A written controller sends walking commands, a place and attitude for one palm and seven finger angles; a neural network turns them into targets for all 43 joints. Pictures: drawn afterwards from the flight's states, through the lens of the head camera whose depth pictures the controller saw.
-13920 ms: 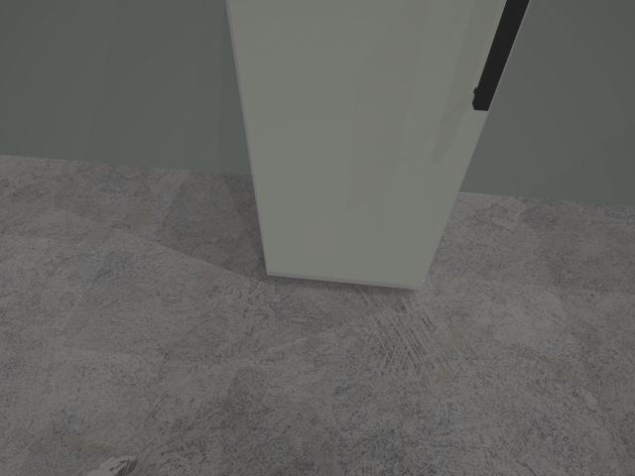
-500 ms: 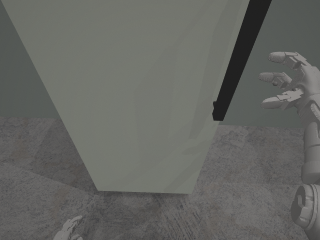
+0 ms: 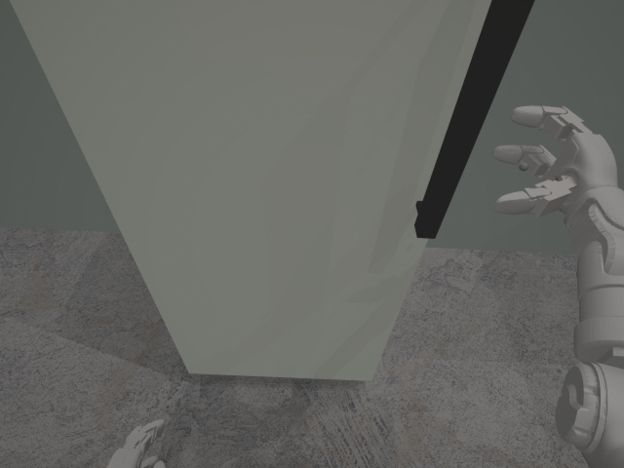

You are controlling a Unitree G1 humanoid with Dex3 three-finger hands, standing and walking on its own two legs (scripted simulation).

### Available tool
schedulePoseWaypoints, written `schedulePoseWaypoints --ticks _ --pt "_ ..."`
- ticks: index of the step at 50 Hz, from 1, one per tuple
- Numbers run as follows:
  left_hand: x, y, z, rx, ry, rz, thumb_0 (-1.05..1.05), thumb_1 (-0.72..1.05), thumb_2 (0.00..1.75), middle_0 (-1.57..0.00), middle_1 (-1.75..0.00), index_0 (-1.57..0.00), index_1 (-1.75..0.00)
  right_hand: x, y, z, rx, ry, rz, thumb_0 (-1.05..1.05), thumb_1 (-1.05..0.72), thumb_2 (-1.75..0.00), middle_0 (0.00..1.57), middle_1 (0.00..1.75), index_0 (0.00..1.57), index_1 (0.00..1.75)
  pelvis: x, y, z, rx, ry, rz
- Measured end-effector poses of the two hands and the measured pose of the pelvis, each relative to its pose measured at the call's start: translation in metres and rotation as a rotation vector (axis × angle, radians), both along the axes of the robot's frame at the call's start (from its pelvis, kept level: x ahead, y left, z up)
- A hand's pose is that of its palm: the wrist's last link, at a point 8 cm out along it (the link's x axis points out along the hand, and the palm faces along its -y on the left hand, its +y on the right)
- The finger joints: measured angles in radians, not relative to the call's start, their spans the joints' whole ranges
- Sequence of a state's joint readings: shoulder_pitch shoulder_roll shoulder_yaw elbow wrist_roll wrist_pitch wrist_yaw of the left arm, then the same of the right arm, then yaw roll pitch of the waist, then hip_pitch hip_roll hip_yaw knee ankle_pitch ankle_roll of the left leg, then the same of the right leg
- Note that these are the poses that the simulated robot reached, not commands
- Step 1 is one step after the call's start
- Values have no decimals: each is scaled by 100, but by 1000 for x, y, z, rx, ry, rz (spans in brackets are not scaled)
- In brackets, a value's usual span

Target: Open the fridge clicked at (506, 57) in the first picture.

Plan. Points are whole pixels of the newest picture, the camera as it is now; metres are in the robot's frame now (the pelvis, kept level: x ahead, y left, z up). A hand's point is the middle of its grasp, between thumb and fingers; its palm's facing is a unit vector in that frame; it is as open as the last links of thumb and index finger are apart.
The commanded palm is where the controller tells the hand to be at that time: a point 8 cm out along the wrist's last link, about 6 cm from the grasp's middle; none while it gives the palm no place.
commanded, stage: move the hooked fingers beside the handle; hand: right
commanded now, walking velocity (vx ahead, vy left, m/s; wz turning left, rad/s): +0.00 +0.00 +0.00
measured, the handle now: (466, 96) +0.49 -0.13 +0.27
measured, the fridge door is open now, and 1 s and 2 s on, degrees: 0 0 0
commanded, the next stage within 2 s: feel for the door with the fingertips in 0.24 s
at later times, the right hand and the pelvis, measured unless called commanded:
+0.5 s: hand (511, 167) +0.43 -0.19 +0.22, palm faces -0.05 +1.00 +0.00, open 14.0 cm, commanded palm +0.40 -0.23 +0.22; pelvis -0.01 +0.01 +0.00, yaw -1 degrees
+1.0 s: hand (489, 156) +0.43 -0.16 +0.23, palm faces -0.04 +1.00 +0.00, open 14.0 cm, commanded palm +0.41 -0.21 +0.22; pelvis +0.00 +0.01 +0.00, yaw +0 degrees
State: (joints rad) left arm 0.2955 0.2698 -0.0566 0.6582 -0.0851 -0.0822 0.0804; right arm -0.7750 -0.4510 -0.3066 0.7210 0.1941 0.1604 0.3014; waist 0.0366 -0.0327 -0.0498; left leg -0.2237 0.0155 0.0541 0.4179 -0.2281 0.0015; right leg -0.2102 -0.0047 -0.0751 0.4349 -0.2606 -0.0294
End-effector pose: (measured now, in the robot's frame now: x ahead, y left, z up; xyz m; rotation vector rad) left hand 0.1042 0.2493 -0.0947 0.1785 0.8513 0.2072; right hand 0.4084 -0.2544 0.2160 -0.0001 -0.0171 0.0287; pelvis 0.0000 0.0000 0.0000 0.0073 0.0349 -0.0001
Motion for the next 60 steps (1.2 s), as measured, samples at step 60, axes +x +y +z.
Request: schedulePoseWaypoints --ticks 60 --pt "-10 14 -4 8 36 4 1 91 90 -20 -30 -20 -30 10 51 4 2 19 8 -1 50 -30 30 120 30 120 -9 11 0 -5 -7 -10"
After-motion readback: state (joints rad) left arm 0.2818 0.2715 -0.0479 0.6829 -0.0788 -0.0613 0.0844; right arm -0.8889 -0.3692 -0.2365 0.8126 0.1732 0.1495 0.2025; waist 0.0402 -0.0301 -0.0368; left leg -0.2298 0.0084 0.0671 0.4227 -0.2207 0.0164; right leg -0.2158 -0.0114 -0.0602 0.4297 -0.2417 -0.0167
